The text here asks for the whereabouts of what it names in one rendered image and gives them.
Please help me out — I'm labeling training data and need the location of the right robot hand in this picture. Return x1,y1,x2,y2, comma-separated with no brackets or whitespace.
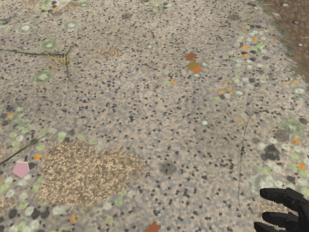
254,188,309,232

